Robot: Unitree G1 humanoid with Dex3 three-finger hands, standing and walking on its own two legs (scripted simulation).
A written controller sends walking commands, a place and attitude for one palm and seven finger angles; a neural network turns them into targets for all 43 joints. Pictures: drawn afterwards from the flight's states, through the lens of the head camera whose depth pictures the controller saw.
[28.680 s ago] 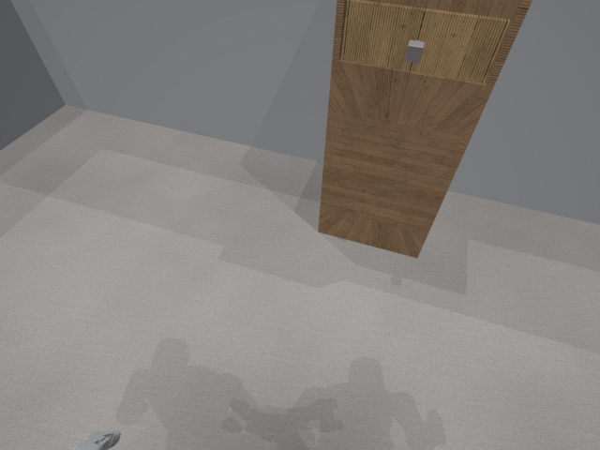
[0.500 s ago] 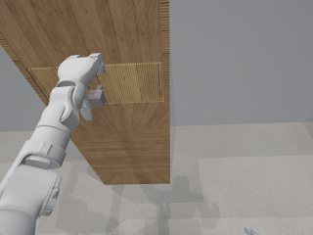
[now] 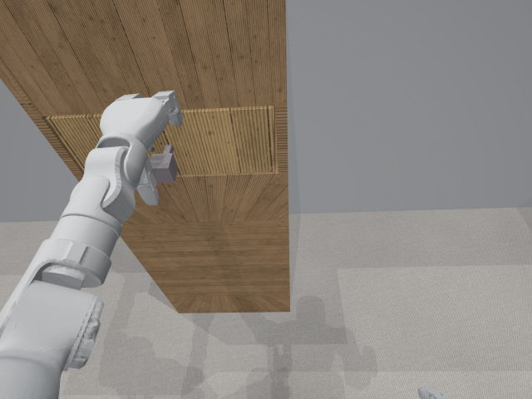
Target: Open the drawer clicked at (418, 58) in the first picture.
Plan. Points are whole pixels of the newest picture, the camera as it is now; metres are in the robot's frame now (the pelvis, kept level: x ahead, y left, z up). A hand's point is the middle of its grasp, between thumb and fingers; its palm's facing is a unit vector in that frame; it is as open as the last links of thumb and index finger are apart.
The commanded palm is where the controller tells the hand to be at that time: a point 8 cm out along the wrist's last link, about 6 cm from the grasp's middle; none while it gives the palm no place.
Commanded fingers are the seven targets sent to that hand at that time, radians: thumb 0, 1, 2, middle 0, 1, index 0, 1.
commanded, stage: re-aim the fingers above the handle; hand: left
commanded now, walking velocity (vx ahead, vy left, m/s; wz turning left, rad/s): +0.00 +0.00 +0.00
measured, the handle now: (165, 161) +0.49 +0.20 +0.08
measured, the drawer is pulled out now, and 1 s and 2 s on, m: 0.00 0.00 0.00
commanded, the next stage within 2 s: lower the fingers behind the handle in 0.18 s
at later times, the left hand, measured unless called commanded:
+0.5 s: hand (155, 157) +0.45 +0.19 +0.14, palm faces -0.02 -0.06 -1.00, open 13.8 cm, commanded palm +0.42 +0.20 +0.20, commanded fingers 0.00 -0.50 0.30 -0.30 -1.20 -0.30 -1.20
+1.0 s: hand (161, 172) +0.45 +0.19 +0.10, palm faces -0.03 -0.05 -1.00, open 13.8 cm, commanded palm +0.43 +0.20 +0.16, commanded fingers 0.00 -0.50 0.30 -0.30 -1.20 -0.30 -1.20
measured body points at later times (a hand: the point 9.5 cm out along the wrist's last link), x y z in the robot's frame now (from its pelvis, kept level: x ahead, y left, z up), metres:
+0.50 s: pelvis +0.00 +0.00 +0.00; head +0.03 -0.03 +0.45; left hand +0.44 +0.19 +0.19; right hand +0.12 -0.26 -0.14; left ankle -0.01 +0.10 -0.73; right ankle -0.04 -0.09 -0.73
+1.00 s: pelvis +0.00 +0.00 +0.00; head +0.03 -0.03 +0.44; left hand +0.44 +0.19 +0.16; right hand +0.08 -0.26 -0.14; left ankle -0.01 +0.10 -0.73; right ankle -0.04 -0.09 -0.73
